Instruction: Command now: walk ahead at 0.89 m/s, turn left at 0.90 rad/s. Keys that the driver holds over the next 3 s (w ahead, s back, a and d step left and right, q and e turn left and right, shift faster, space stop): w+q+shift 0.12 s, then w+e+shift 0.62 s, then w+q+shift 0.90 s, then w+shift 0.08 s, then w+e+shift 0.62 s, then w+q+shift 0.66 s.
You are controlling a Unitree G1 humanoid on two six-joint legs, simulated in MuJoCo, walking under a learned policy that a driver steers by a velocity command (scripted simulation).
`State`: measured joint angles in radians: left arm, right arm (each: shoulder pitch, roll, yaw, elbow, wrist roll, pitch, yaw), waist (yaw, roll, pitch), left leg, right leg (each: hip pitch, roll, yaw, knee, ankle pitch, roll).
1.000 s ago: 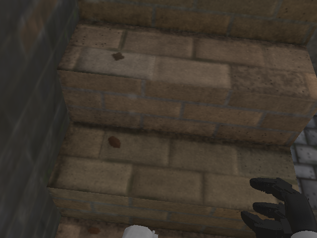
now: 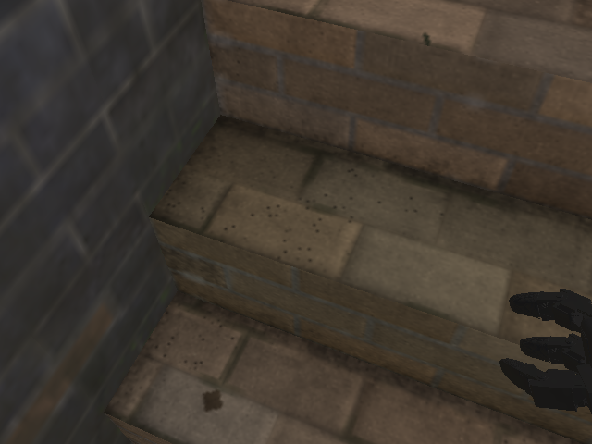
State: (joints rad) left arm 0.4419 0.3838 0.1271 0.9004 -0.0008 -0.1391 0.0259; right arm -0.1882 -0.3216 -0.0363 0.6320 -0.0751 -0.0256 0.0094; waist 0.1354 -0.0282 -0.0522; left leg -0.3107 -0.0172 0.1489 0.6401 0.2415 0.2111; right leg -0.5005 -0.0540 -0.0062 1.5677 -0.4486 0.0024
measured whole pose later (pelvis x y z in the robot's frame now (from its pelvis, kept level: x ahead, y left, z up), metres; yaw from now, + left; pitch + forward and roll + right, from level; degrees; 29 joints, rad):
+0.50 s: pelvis -0.01 -0.05 +0.08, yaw +4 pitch +2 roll +10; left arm -0.15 0.33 0.06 0.46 -0.09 -0.02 0.04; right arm 0.16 -0.26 0.01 0.77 -0.02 0.06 -0.10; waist -0.25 -0.01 0.37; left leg -0.62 -0.03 0.54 0.96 -0.44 0.20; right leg -0.83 0.02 0.16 2.20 -0.09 0.08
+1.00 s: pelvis -0.05 -0.24 +0.14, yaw -7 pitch +1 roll -2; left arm 0.29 0.16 -0.03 0.47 0.05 -0.01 0.03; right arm -0.01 -0.10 -0.04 0.63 0.04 0.09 -0.08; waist 0.17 -0.02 -0.08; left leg -0.50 -0.11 -0.15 1.39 -0.28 -0.10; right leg -0.36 0.21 -0.25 0.61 -0.31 -0.22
